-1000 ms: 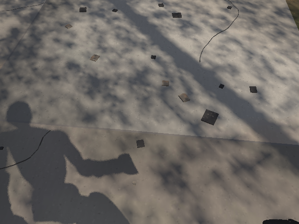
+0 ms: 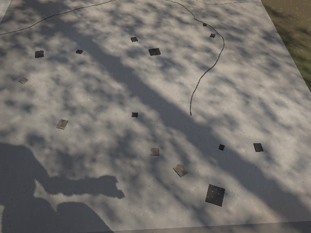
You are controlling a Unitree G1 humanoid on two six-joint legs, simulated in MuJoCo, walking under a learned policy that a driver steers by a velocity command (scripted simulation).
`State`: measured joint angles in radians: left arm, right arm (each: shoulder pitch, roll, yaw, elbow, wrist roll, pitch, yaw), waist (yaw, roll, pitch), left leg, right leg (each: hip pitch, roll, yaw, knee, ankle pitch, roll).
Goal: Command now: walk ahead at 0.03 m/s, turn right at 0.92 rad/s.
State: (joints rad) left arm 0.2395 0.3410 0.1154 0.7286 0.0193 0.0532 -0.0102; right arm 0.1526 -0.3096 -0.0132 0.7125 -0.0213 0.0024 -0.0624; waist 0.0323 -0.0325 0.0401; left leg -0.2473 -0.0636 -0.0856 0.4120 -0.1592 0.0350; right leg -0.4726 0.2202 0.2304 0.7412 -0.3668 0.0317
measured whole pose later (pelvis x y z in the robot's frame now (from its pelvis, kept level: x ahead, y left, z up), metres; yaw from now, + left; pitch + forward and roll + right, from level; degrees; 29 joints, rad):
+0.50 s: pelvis -0.01 -0.01 +0.00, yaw -9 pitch +0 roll +0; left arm 0.09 0.22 0.00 0.70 0.02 0.05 0.03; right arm 0.35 -0.27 -0.04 0.79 0.00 0.04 0.02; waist -0.07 0.03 0.06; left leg -0.38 0.00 0.03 0.88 -0.48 0.01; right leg -0.17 -0.01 -0.05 0.45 -0.28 -0.02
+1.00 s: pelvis -0.02 +0.04 +0.00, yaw +17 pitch +1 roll -2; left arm 0.15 0.32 0.05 0.70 0.03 0.06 0.01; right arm 0.25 -0.32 -0.08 0.65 0.00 0.06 0.01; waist -0.01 -0.04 0.08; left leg -0.27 -0.11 -0.10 0.47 -0.20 0.10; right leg -0.53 -0.02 0.05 1.04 -0.35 0.06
